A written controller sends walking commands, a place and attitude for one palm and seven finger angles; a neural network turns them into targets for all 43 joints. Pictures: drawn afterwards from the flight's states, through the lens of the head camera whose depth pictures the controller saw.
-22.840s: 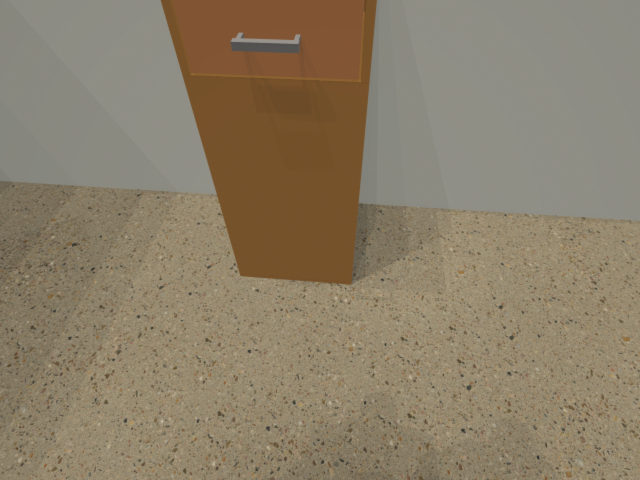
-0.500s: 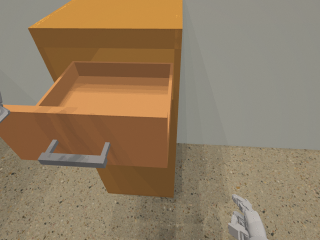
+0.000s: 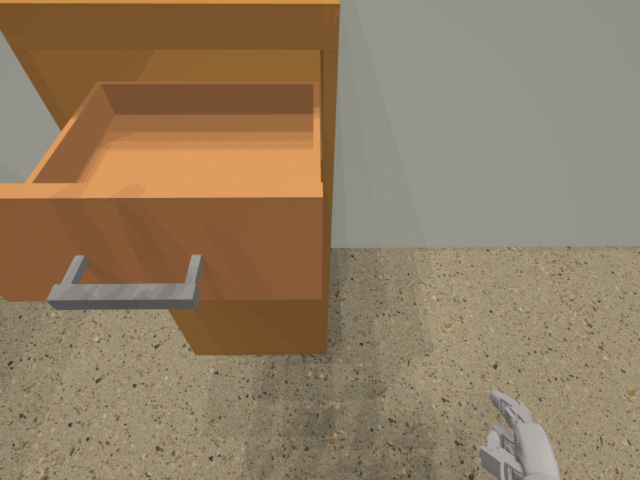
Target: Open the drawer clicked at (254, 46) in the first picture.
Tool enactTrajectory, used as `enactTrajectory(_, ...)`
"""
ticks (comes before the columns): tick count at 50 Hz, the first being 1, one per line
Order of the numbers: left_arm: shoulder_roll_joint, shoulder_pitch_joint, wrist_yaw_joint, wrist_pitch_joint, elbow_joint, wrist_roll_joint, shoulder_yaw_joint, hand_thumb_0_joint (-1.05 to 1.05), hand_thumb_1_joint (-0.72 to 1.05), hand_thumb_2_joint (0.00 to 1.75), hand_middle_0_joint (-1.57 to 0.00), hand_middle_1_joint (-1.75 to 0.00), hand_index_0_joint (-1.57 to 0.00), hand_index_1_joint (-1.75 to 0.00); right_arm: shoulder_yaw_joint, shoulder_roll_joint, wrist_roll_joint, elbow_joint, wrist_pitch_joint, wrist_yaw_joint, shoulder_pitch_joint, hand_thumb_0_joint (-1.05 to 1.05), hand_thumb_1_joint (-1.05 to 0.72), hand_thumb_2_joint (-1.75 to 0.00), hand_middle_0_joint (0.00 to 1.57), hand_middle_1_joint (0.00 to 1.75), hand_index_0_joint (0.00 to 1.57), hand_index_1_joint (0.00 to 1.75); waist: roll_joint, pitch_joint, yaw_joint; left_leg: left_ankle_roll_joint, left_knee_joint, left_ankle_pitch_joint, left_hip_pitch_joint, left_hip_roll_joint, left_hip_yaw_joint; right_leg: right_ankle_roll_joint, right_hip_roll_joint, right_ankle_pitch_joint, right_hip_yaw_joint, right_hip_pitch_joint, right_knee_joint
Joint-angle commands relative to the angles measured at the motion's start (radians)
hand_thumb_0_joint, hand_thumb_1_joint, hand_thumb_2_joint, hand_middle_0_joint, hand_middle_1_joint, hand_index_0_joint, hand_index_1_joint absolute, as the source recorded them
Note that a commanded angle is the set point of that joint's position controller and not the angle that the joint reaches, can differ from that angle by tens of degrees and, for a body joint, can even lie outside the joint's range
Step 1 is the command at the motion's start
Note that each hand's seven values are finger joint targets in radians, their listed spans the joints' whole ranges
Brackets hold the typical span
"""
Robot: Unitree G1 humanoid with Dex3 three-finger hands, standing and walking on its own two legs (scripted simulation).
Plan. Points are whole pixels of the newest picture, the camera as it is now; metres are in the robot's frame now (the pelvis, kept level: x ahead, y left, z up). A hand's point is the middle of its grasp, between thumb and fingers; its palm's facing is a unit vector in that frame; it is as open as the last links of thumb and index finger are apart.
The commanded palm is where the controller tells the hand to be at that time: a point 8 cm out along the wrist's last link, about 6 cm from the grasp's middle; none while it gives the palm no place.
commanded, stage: step back with the hand held close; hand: left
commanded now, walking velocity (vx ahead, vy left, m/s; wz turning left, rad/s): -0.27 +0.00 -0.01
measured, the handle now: (131, 280) +0.28 +0.22 +0.14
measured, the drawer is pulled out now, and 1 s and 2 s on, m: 0.28 0.28 0.28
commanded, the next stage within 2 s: stop stepping back and stand still in 0.78 s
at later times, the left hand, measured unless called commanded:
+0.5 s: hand out of the picture +0.10 +0.26 +0.34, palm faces +0.67 -0.69 -0.27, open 7.4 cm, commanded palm +0.04 +0.30 +0.33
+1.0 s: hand out of the picture +0.00 +0.26 +0.33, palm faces +0.59 -0.68 -0.44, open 7.4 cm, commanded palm -0.07 +0.32 +0.33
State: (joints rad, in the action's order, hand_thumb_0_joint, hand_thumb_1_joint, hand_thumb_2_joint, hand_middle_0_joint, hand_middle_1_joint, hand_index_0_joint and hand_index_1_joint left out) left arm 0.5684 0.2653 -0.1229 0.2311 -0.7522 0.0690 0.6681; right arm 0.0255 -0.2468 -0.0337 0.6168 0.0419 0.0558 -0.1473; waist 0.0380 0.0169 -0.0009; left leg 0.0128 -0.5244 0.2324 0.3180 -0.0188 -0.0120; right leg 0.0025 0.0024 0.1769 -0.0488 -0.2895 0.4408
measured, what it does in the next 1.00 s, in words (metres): walks backwards: right foot, then left foot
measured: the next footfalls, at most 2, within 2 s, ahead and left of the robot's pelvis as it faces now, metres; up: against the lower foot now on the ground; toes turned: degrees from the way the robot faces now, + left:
right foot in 0.62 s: -0.09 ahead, -0.12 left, +0.00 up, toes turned +0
left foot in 0.82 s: -0.09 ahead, +0.13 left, +0.00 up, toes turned +3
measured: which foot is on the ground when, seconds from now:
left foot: down 0.00-0.64, up 0.66-0.80, down 0.82-1.00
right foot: down 0.00-0.44, up 0.46-0.60, down 0.62-0.82, up 0.84-1.00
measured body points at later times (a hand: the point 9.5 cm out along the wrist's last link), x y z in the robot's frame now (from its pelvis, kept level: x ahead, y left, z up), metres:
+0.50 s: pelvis -0.09 +0.02 -0.02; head -0.07 +0.04 +0.43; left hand +0.06 +0.29 +0.35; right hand +0.07 -0.22 -0.10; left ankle +0.02 +0.11 -0.74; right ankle -0.01 -0.12 -0.72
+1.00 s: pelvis -0.20 +0.04 +0.00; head -0.14 +0.07 +0.45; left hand -0.04 +0.29 +0.35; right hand -0.02 -0.19 -0.07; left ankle -0.13 +0.13 -0.74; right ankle -0.22 -0.09 -0.68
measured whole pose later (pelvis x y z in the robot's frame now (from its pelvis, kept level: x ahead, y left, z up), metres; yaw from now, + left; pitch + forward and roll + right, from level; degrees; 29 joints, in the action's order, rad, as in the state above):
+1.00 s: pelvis -0.20 +0.04 +0.00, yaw +0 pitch +2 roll -5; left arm 0.62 0.20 -0.13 0.28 -0.88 0.06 0.75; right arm 0.03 -0.17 -0.01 0.64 0.15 0.01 -0.15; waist 0.00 0.08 0.00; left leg 0.04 -0.51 0.14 0.41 -0.07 -0.03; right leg 0.01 0.06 0.48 -0.03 -0.45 0.92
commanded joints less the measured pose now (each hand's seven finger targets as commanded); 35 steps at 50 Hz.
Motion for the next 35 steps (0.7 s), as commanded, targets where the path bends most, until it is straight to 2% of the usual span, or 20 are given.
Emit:
enactTrajectory(1,0.225,-0.056,-0.035,0.045,-0.156,0.007,0.164,0.0,0.9,0.9,-0.2,-0.3,-0.2,-0.3,0.041,-0.107,0.004,-0.173,0.058,0.008,0.078,0.0,-0.9,-0.9,0.2,0.3,0.2,0.3,0.05,-0.249,0.013,0.015,0.07,-0.287,-0.02,-0.111,0.101,-0.008,-0.075,-0.189,0.056,0.106,0.037)
enactTrajectory(4,0.23,-0.091,-0.041,0.053,-0.146,0.0,0.168,0.0,0.9,0.9,-0.2,-0.3,-0.2,-0.3,0.042,-0.111,0.011,-0.168,0.073,0.014,0.068,0.0,-0.9,-0.9,0.2,0.3,0.2,0.3,0.085,-0.222,0.013,0.026,0.109,-0.182,0.062,-0.13,0.122,-0.009,-0.06,-0.105,0.05,0.105,0.088)
enactTrajectory(8,0.235,-0.182,-0.044,0.061,-0.108,-0.014,0.163,0.0,0.9,0.9,-0.2,-0.3,-0.2,-0.3,0.045,-0.117,0.014,-0.163,0.093,0.014,0.057,0.0,-0.9,-0.9,0.2,0.3,0.2,0.3,0.102,-0.176,0.012,0.038,0.134,0.096,0.183,-0.134,0.116,-0.016,-0.061,0.026,0.067,0.088,0.124)
enactTrajectory(10,0.218,-0.219,-0.046,0.062,-0.066,-0.021,0.14,0.0,0.9,0.9,-0.2,-0.3,-0.2,-0.3,0.037,-0.111,0.015,-0.163,0.098,0.012,0.043,0.0,-0.9,-0.9,0.2,0.3,0.2,0.3,0.042,-0.131,0.0,0.037,0.11,0.221,0.231,-0.116,0.108,-0.022,-0.082,0.121,0.097,0.048,0.088)
enactTrajectory(13,0.24,-0.281,-0.053,0.071,-0.071,-0.031,0.134,0.0,0.9,0.9,-0.2,-0.3,-0.2,-0.3,0.041,-0.118,0.016,-0.145,0.1,0.014,0.032,0.0,-0.9,-0.9,0.2,0.3,0.2,0.3,-0.016,-0.109,-0.007,0.02,-0.012,0.29,0.145,-0.06,0.083,-0.047,-0.139,0.33,0.167,-0.114,-0.071)
enactTrajectory(15,0.211,-0.305,-0.058,0.072,-0.087,-0.034,0.093,0.0,0.9,0.9,-0.2,-0.3,-0.2,-0.3,0.028,-0.106,0.017,-0.142,0.1,0.014,0.028,0.0,-0.9,-0.9,0.2,0.3,0.2,0.3,-0.051,-0.106,-0.016,0.006,-0.107,0.257,0.047,-0.03,0.064,-0.059,-0.177,0.409,0.167,-0.231,-0.138)
enactTrajectory(17,0.215,-0.302,-0.065,0.07,-0.086,-0.033,0.094,0.0,0.9,0.9,-0.2,-0.3,-0.2,-0.3,0.023,-0.1,0.019,-0.135,0.098,0.015,0.023,0.0,-0.9,-0.9,0.2,0.3,0.2,0.3,-0.047,-0.118,-0.018,0.005,-0.119,0.229,0.01,-0.029,0.066,-0.059,-0.185,0.392,0.131,-0.262,-0.127)
enactTrajectory(18,0.241,-0.293,-0.07,0.075,-0.09,-0.031,0.118,0.0,0.9,0.9,-0.2,-0.3,-0.2,-0.3,0.025,-0.107,0.021,-0.128,0.099,0.021,0.033,0.0,-0.9,-0.9,0.2,0.3,0.2,0.3,0.005,-0.124,-0.013,0.011,-0.072,0.226,0.003,-0.046,0.085,-0.055,-0.17,0.359,0.115,-0.255,-0.095)
enactTrajectory(19,0.218,-0.299,-0.071,0.076,-0.1,-0.029,0.103,0.0,0.9,0.9,-0.2,-0.3,-0.2,-0.3,0.02,-0.103,0.022,-0.135,0.097,0.023,0.025,0.0,-0.9,-0.9,0.2,0.3,0.2,0.3,0.046,-0.127,-0.016,0.021,-0.001,0.256,0.06,-0.075,0.128,-0.042,-0.138,0.338,0.08,-0.205,-0.028)
enactTrajectory(22,0.213,-0.356,-0.074,0.08,-0.107,-0.03,0.135,0.0,0.9,0.9,-0.2,-0.3,-0.2,-0.3,0.031,-0.106,0.024,-0.16,0.117,0.023,0.038,0.0,-0.9,-0.9,0.2,0.3,0.2,0.3,0.257,-0.165,-0.001,0.071,0.29,0.411,0.332,-0.235,0.303,-0.005,0.02,0.225,0.004,0.077,0.383)
enactTrajectory(23,0.223,-0.353,-0.07,0.083,-0.098,-0.024,0.134,0.0,0.9,0.9,-0.2,-0.3,-0.2,-0.3,0.037,-0.099,0.025,-0.159,0.122,0.026,0.025,0.0,-0.9,-0.9,0.2,0.3,0.2,0.3,0.235,-0.189,-0.003,0.088,0.3,0.356,0.285,-0.263,0.334,-0.001,0.031,0.24,0.022,0.06,0.446)
enactTrajectory(24,0.228,-0.352,-0.064,0.078,-0.086,-0.025,0.137,0.0,0.9,0.9,-0.2,-0.3,-0.2,-0.3,0.042,-0.093,0.027,-0.157,0.13,0.02,0.017,0.0,-0.9,-0.9,0.2,0.3,0.2,0.3,0.208,-0.202,-0.005,0.099,0.281,0.329,0.255,-0.271,0.325,-0.004,0.036,0.276,0.046,0.04,0.493)
enactTrajectory(27,0.218,-0.352,-0.045,0.064,-0.059,-0.019,0.128,0.0,0.9,0.9,-0.2,-0.3,-0.2,-0.3,0.037,-0.082,0.031,-0.139,0.144,-0.001,0.027,0.0,-0.9,-0.9,0.2,0.3,0.2,0.3,0.177,-0.17,0.001,0.089,0.233,0.194,0.213,-0.238,0.256,-0.025,0.026,0.298,0.036,0.042,0.373)
enactTrajectory(29,0.202,-0.344,-0.034,0.059,-0.052,-0.009,0.104,0.0,0.9,0.9,-0.2,-0.3,-0.2,-0.3,0.026,-0.084,0.031,-0.133,0.143,-0.009,0.037,0.0,-0.9,-0.9,0.2,0.3,0.2,0.3,0.159,-0.153,0.0,0.059,0.171,0.103,0.191,-0.205,0.211,-0.051,-0.001,0.237,0.058,0.068,0.184)
enactTrajectory(30,0.201,-0.36,-0.027,0.054,-0.055,-0.01,0.088,0.0,0.9,0.9,-0.2,-0.3,-0.2,-0.3,0.022,-0.084,0.028,-0.134,0.14,-0.016,0.041,0.0,-0.9,-0.9,0.2,0.3,0.2,0.3,0.098,-0.136,-0.007,0.023,0.097,0.13,0.181,-0.152,0.154,-0.084,-0.063,0.211,0.136,0.043,0.058)
enactTrajectory(31,0.224,-0.371,-0.024,0.055,-0.054,-0.007,0.09,0.0,0.9,0.9,-0.2,-0.3,-0.2,-0.3,0.019,-0.077,0.022,-0.129,0.136,-0.02,0.045,0.0,-0.9,-0.9,0.2,0.3,0.2,0.3,-0.042,-0.111,-0.013,-0.024,-0.049,0.144,0.119,-0.074,0.084,-0.127,-0.179,0.222,0.277,-0.072,-0.108)
enactTrajectory(32,0.268,-0.382,-0.03,0.061,-0.036,-0.008,0.106,0.0,0.9,0.9,-0.2,-0.3,-0.2,-0.3,0.012,-0.072,0.02,-0.104,0.131,-0.021,0.028,0.0,-0.9,-0.9,0.2,0.3,0.2,0.3,-0.137,-0.122,-0.016,-0.064,-0.282,0.084,0.015,-0.005,-0.005,-0.169,-0.334,0.124,0.374,-0.178,-0.223)
enactTrajectory(33,0.261,-0.38,-0.036,0.059,-0.08,-0.009,0.103,0.0,0.9,0.9,-0.2,-0.3,-0.2,-0.3,0.029,-0.078,0.004,-0.088,0.12,-0.021,0.045,0.0,-0.9,-0.9,0.2,0.3,0.2,0.3,-0.218,-0.157,0.006,-0.064,-0.492,0.161,0.02,0.014,0.027,-0.211,-0.372,-0.012,0.365,-0.19,-0.217)
enactTrajectory(34,0.261,-0.309,-0.038,0.052,-0.094,-0.018,0.128,0.0,0.9,0.9,-0.2,-0.3,-0.2,-0.3,0.029,-0.07,0.003,-0.112,0.116,-0.019,0.064,0.0,-0.9,-0.9,0.2,0.3,0.2,0.3,-0.242,-0.144,0.011,-0.051,-0.563,0.206,0.121,0.002,0.049,-0.202,-0.364,-0.272,0.314,-0.109,-0.151)
enactTrajectory(35,0.244,-0.251,-0.036,0.048,-0.092,-0.024,0.137,0.0,0.9,0.9,-0.2,-0.3,-0.2,-0.3,0.017,-0.049,0.008,-0.12,0.114,-0.018,0.059,0.0,-0.9,-0.9,0.2,0.3,0.2,0.3,-0.219,-0.142,0.004,-0.05,-0.496,0.206,0.162,-0.028,0.054,-0.188,-0.348,-0.505,0.232,-0.016,-0.066)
